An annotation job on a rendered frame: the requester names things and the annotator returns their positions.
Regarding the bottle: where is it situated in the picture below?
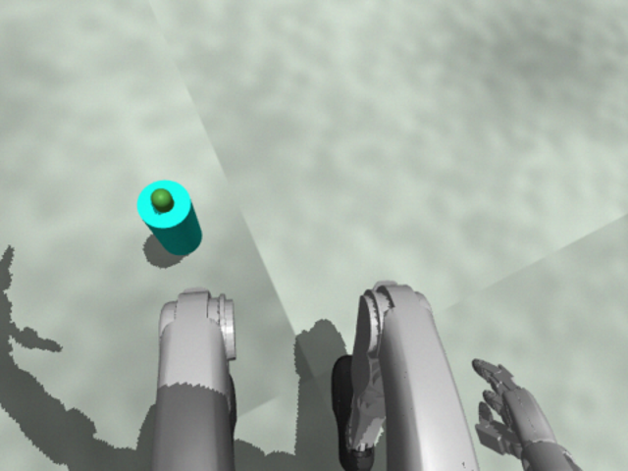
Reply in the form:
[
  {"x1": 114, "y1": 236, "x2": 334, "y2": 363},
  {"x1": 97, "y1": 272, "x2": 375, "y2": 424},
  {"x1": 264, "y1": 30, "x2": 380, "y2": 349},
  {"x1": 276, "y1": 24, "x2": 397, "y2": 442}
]
[{"x1": 137, "y1": 181, "x2": 202, "y2": 255}]

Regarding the right robot foot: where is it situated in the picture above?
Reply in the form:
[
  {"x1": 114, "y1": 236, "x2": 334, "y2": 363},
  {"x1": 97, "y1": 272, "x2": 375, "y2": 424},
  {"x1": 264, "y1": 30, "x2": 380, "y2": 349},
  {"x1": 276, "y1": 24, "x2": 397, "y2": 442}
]
[{"x1": 332, "y1": 355, "x2": 375, "y2": 471}]

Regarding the right robot hand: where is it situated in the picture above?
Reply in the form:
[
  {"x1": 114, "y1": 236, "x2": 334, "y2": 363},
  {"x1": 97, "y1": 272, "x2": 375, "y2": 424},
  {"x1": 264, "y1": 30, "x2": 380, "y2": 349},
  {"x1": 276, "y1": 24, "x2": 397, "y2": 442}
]
[{"x1": 472, "y1": 359, "x2": 557, "y2": 460}]

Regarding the right robot arm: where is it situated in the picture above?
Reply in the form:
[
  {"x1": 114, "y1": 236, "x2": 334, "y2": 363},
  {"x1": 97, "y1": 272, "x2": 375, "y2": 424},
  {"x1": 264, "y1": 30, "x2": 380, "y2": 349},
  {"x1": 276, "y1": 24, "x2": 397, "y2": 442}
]
[{"x1": 521, "y1": 442, "x2": 583, "y2": 471}]

